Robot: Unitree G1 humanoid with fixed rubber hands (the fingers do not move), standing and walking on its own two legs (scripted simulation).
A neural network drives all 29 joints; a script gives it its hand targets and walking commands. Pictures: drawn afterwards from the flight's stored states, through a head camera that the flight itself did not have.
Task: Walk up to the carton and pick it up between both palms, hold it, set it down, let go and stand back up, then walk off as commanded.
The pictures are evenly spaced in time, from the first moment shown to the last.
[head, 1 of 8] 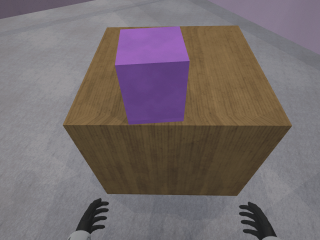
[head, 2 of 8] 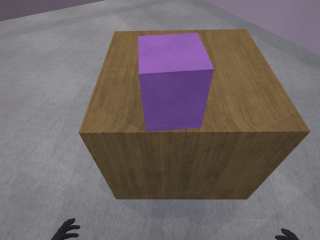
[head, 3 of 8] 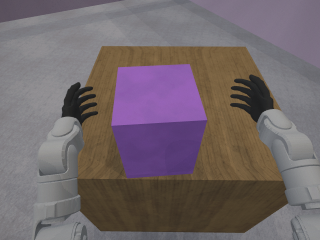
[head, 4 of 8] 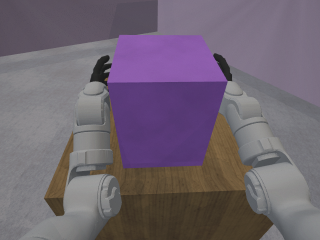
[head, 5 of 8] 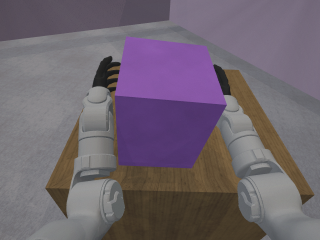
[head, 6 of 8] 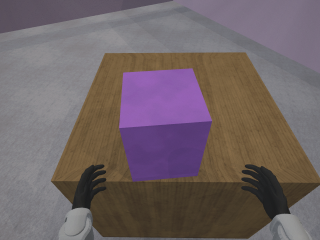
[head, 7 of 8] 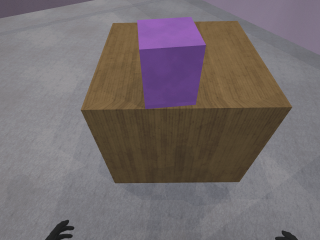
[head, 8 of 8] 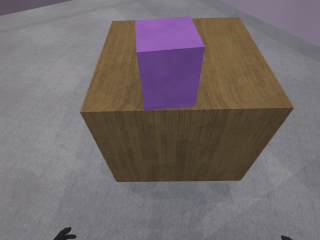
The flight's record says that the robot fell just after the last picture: no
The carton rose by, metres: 0.22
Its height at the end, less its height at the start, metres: +0.00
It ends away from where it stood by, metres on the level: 0.01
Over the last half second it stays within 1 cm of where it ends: yes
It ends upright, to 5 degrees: yes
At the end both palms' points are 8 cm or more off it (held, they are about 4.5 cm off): yes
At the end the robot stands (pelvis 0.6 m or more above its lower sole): yes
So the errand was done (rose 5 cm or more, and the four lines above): yes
